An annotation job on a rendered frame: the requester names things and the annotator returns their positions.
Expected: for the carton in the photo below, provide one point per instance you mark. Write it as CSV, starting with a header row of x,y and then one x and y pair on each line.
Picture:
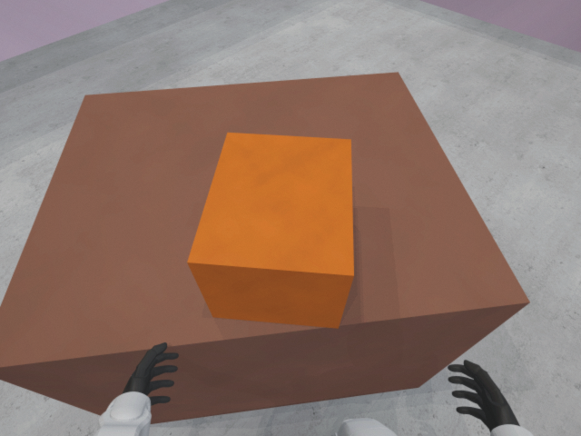
x,y
275,240

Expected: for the left robot forearm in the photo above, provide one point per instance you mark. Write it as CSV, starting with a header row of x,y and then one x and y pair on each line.
x,y
129,414

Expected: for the left robot hand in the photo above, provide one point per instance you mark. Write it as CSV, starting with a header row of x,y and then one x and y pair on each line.
x,y
145,371

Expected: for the right robot hand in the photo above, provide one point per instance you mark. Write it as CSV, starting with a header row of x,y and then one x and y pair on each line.
x,y
495,408

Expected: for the pedestal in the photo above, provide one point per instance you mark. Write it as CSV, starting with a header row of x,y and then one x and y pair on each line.
x,y
103,276

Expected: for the robot right thigh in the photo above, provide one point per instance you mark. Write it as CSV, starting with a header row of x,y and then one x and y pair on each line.
x,y
363,427

